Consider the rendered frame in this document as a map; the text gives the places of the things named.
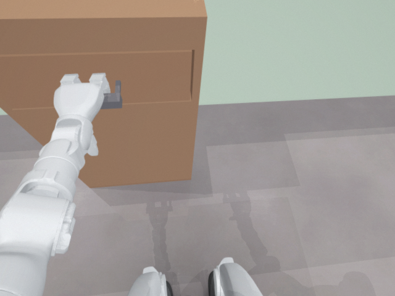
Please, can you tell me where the robot left upper arm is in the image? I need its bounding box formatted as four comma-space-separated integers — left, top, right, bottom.
0, 192, 76, 296

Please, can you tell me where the cabinet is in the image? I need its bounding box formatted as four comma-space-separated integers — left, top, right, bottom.
0, 0, 207, 188

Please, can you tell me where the drawer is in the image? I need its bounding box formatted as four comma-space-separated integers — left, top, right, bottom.
0, 50, 192, 109

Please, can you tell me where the robot thigh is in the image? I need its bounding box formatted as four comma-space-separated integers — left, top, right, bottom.
214, 263, 263, 296
127, 271, 167, 296

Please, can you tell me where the robot left hand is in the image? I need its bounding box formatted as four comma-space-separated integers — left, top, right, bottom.
54, 73, 110, 156

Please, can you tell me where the handle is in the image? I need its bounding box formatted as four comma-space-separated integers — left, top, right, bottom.
100, 80, 122, 109

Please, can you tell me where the robot left thigh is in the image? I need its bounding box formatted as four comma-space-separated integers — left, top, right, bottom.
127, 271, 167, 296

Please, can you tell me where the robot right thigh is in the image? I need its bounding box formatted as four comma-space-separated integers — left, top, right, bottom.
214, 263, 263, 296

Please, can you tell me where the left robot forearm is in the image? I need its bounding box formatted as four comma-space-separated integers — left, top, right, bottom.
0, 115, 93, 228

